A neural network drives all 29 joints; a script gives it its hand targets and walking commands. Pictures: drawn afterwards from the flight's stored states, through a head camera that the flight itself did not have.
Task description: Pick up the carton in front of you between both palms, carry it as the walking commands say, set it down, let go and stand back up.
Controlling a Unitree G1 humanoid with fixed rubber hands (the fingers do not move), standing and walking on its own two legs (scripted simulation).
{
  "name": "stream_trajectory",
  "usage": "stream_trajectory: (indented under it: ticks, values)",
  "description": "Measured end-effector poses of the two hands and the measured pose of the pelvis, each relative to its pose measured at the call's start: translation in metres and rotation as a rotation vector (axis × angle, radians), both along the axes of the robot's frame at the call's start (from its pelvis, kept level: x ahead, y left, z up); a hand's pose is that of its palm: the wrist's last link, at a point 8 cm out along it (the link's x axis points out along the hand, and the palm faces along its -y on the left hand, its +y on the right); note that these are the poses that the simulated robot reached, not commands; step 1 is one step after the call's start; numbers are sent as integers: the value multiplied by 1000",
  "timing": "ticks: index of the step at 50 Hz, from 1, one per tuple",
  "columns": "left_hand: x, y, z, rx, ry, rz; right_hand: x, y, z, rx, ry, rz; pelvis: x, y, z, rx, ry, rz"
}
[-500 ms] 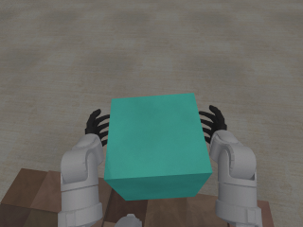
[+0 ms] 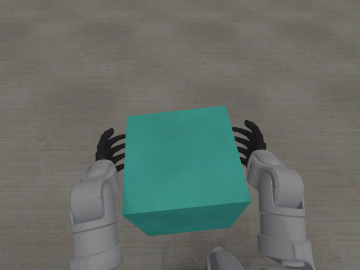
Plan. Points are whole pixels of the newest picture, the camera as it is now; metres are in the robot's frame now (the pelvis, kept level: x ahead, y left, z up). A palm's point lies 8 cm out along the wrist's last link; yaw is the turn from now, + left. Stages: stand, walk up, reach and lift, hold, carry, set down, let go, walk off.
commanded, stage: carry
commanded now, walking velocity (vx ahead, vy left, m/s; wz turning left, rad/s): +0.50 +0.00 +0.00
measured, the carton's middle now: (183, 177) +0.33 -0.02 +0.00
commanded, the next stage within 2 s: none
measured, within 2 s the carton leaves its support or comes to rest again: neither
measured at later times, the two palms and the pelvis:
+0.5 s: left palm (124, 83) +0.60 +0.12 +0.08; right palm (226, 74) +0.62 -0.18 +0.07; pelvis +0.33 -0.05 -0.01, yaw +2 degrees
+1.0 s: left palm (118, 31) +0.88 +0.15 +0.08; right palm (201, 27) +0.87 -0.15 +0.09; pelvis +0.65 +0.00 -0.01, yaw -1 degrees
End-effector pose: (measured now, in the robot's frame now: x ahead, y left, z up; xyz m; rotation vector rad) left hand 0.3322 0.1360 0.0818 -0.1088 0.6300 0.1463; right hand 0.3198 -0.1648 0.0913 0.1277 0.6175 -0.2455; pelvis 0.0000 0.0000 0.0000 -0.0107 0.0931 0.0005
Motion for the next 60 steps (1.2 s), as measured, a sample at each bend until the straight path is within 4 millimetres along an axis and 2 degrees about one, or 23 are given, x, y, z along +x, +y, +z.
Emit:
stream_trajectory:
  ticks: [6,9,12,15,20,25,30,35,37,41,46,54,57,60]
  values:
    - [78,-1,16,16,-64,31,90,-1,16,-8,-68,48,84,-17,-6,12,0,10]
    - [123,-9,15,32,-75,37,137,-9,11,-9,-79,64,134,-29,-18,21,-9,21]
    - [164,-17,7,51,-67,51,185,-17,-3,-1,-76,95,179,-39,-33,13,-20,36]
    - [190,-21,-6,43,2,72,219,-19,-17,11,-11,123,212,-47,-29,20,-14,39]
    - [221,-20,-15,18,63,120,259,-18,-28,57,53,124,268,-54,-13,41,-1,46]
    - [267,-19,-6,55,34,92,303,-17,-22,15,22,153,329,-50,-8,48,3,39]
    - [322,-13,1,70,-10,56,348,-12,-16,-3,-22,137,402,-37,-14,42,-2,35]
    - [383,5,-15,53,-24,38,405,6,-25,-25,-34,121,484,-16,-36,28,-31,4]
    - [409,10,-24,33,2,29,428,12,-29,-45,-7,115,509,-9,-39,39,-38,-6]
    - [452,12,-22,34,64,-14,458,13,-28,-43,57,75,550,1,-26,20,-42,-21]
    - [506,12,-8,38,58,-45,505,14,-11,-52,53,47,604,7,-11,-3,-39,-17]
    - [599,12,7,29,-7,0,611,13,7,-61,-14,87,704,-4,-9,-11,-37,-1]
    - [641,5,4,31,-14,15,657,6,3,-55,-22,100,748,-14,-16,-6,-37,3]
    - [688,-8,-6,41,-8,21,706,-7,-11,-42,-17,106,796,-26,-28,1,-38,12]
